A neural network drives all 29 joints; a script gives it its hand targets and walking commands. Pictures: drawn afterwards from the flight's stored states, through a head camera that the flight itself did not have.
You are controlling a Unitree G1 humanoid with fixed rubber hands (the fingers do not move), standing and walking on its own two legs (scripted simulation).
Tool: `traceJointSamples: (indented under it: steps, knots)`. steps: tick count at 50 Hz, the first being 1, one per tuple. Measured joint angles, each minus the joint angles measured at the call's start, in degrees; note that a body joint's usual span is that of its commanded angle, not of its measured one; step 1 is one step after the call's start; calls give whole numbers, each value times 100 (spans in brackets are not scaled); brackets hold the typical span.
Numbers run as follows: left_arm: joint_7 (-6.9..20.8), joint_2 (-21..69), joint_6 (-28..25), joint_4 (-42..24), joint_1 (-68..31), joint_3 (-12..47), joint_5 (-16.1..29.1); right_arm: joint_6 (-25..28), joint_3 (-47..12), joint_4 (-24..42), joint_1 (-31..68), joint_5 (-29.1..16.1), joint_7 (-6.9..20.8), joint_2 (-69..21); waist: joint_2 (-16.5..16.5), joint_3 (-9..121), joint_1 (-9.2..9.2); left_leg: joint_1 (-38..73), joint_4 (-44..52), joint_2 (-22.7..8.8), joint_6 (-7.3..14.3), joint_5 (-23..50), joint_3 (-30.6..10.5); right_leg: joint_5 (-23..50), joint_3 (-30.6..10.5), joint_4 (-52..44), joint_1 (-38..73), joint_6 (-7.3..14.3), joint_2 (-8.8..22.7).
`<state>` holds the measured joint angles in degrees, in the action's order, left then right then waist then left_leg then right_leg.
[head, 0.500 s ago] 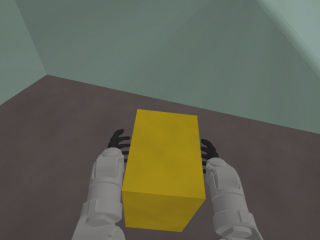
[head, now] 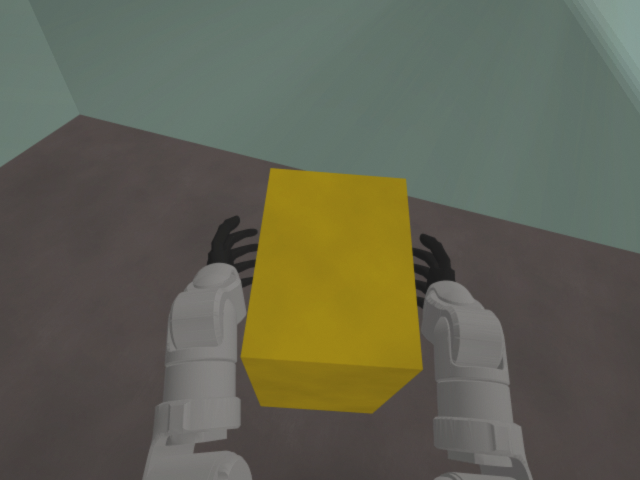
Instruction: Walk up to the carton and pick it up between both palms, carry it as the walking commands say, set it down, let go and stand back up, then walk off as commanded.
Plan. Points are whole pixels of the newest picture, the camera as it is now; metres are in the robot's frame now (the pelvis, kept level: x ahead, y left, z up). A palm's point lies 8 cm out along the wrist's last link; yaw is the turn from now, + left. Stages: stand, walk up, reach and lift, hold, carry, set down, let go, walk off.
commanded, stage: carry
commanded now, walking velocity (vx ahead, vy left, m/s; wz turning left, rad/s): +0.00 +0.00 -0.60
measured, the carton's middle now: (326, 303) +0.35 +0.01 +0.01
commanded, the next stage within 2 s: none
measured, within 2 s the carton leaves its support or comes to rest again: neither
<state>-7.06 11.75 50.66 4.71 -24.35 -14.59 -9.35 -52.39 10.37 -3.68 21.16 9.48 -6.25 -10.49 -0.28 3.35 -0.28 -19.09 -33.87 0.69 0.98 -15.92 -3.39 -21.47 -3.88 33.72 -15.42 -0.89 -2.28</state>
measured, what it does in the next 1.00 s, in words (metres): steps on the spot, turning right: right foot, then left foot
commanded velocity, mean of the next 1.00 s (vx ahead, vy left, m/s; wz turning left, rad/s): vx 0.00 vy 0.00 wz -0.60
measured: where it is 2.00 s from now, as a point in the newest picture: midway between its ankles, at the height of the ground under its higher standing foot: outside the picture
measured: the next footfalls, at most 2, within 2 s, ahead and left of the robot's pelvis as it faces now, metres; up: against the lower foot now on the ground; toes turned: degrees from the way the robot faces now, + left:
right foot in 0.48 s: +0.01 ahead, -0.16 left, +0.00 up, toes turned -8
left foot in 0.76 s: +0.04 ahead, +0.06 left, +0.00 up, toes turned -6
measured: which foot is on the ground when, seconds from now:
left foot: down 0.00-0.48, up 0.50-0.74, down 0.76-1.00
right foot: down 0.00-0.24, up 0.26-0.46, down 0.48-0.76, up 0.78-1.00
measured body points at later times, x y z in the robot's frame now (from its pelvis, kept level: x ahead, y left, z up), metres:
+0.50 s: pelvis +0.01 -0.04 -0.02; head +0.01 -0.04 +0.43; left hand +0.36 +0.04 +0.08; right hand +0.32 -0.22 +0.08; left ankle +0.02 +0.10 -0.73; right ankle -0.03 -0.15 -0.74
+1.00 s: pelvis +0.00 -0.05 +0.00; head +0.03 -0.02 +0.45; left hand +0.37 -0.02 +0.08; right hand +0.28 -0.27 +0.10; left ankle +0.00 +0.06 -0.73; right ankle -0.10 -0.19 -0.65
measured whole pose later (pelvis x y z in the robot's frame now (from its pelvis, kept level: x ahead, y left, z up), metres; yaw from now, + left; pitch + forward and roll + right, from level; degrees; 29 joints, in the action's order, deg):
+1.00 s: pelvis +0.00 -0.05 +0.00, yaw -20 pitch +3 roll -4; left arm -13.1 11.7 55.2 -2.3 -25.1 -14.6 -2.5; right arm -55.4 11.5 2.0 23.4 2.7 -11.8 -10.4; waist 0.8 1.2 -1.4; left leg -15.1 -33.6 -9.7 -0.1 -20.3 11.4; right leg -25.4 -0.2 61.5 -27.8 -1.4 0.8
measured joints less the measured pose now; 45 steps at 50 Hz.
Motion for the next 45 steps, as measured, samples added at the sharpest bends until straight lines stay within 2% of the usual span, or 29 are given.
traceJointSamples:
  steps: [3, 5, 12, 15, 17, 21, 24, 25, 28, 31, 35, 38, 39, 42, 45]
  knots:
    - [-89, -14, 204, -167, -3, 0, 139, -300, 1, 199, 93, -114, -159, -2, 4, 178, -77, -169, -132, -49, -4, -107, 87, 371, -1, -189, -1, 0, 15]
    - [-151, -25, 256, -240, -28, 1, 249, -444, 30, 314, 194, -162, -243, -1, -39, 187, -74, -271, -312, -98, -26, -212, 101, 303, 7, -226, -2, 1, -21]
    - [-390, -34, 607, -405, -36, 0, 472, -765, 84, 457, 220, -407, -432, 1, -11, 153, 41, -246, -370, -210, -45, -336, 348, 210, 10, 102, -149, 24, -43]
    - [-456, -58, 713, -483, -35, 0, 495, -766, 85, 401, 254, -484, -458, 1, -106, 56, 17, -190, -353, -353, -35, -325, 487, -583, 143, 966, -542, 24, -41]
    - [-478, -59, 739, -485, -35, 0, 528, -782, 85, 425, 235, -499, -480, -1, -143, 26, 13, -155, -336, -469, -38, -329, 531, -742, 262, 1192, -652, 24, -17]
    - [-510, -61, 709, -515, -38, 0, 652, -822, 86, 574, 235, -509, -528, -5, -138, 80, -13, -205, -435, -665, -158, -411, 658, -348, 372, 1108, -654, 24, 18]
    - [-530, -66, 686, -557, -94, 1, 664, -791, 111, 597, 318, -507, -548, -2, -110, 296, -23, -531, -797, -765, -283, -597, 817, 324, 370, 424, -649, 35, 58]
    - [-544, -58, 644, -540, -117, 2, 663, -730, 116, 574, 325, -507, -575, 20, -128, 248, 10, -592, -1012, -790, -295, -776, 817, 193, 376, 466, -654, 71, 33]
    - [-586, -48, 629, -382, -118, 0, 651, -633, 114, 441, 204, -520, -629, 37, -26, 143, 135, -853, -1780, -644, -298, -1611, 826, 38, 339, 461, -654, 186, 56]
    - [-576, -47, 587, -391, -118, 0, 647, -587, 113, 469, 186, -639, -628, 39, 67, -79, 150, -998, -1987, -464, -298, -1511, 819, 173, 234, 352, -658, 225, 58]
    - [-561, -16, 442, -491, -119, 0, 646, -475, 114, 600, 190, -737, -630, 40, 93, -346, 165, -903, -1671, -298, -298, -1211, 813, 234, 222, 339, -660, 216, 49]
    - [-561, 3, 434, -607, -119, 0, 646, -389, 114, 623, 192, -793, -615, 42, 89, -344, 172, -336, -543, -272, -298, -463, 800, 221, 229, 376, -690, 167, -18]
    - [-561, 0, 430, -652, -117, -1, 647, -340, 112, 613, 192, -803, -596, 31, 153, -333, 146, -262, -392, -268, -221, -303, 847, 173, 219, 524, -759, 161, -7]
    - [-570, -1, 441, -700, -42, -1, 647, -283, 113, 528, 189, -804, -558, 10, 136, -355, -94, -80, -382, -468, 32, -483, 1114, -723, 297, 1898, -1127, 106, -3]
    - [-594, -8, 473, -702, -44, 0, 652, -270, 114, 489, 181, -802, -557, 8, 101, -322, -112, 161, -144, -703, 51, -471, 1218, -711, 367, 2674, -1232, 12, 93]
